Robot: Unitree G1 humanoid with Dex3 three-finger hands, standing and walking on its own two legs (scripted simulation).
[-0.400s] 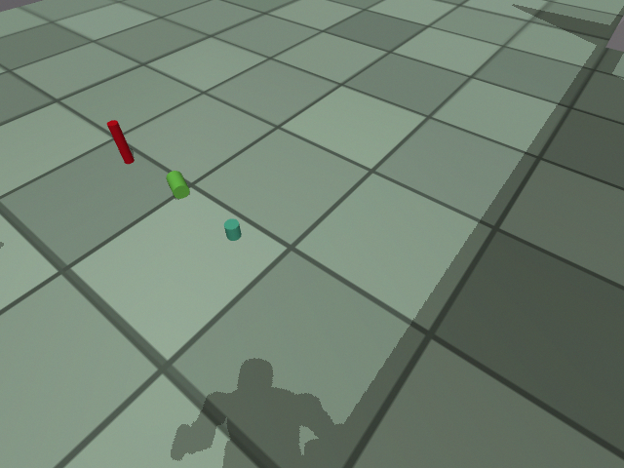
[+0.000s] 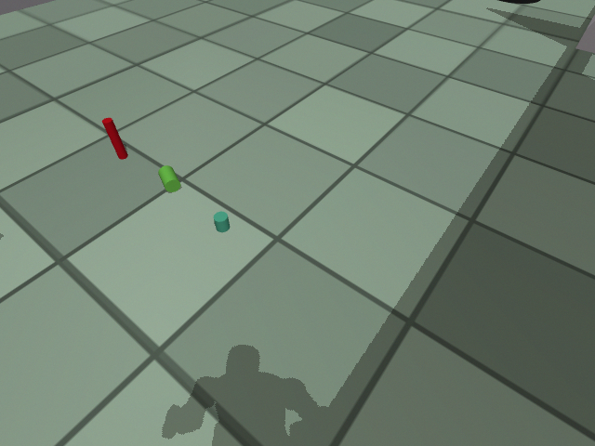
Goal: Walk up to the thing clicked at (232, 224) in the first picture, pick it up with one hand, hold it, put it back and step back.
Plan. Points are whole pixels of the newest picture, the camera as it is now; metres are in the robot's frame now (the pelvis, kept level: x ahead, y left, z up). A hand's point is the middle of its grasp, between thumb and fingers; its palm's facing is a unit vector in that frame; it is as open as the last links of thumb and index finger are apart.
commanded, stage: stand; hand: left
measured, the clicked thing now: (221, 222) +1.14 +0.37 -0.75
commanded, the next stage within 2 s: walk up in 0.72 s
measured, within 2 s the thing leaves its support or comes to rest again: neither
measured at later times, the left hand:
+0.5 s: hand out of the picture +0.07 +0.25 -0.16, palm faces -0.03 -0.94 -0.33, open 7.3 cm
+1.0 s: hand out of the picture +0.06 +0.34 -0.16, palm faces +0.09 -0.92 -0.37, open 7.3 cm
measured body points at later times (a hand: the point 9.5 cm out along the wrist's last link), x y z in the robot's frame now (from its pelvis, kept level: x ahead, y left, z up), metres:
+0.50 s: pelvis +0.00 +0.00 +0.00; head +0.01 +0.00 +0.45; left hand +0.07 +0.30 -0.13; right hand +0.08 -0.30 -0.13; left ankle +0.00 +0.12 -0.75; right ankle -0.01 -0.13 -0.75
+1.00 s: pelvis +0.06 +0.05 -0.01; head +0.07 +0.06 +0.44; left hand +0.05 +0.38 -0.14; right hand +0.16 -0.28 -0.12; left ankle +0.13 +0.19 -0.73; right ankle -0.01 -0.12 -0.75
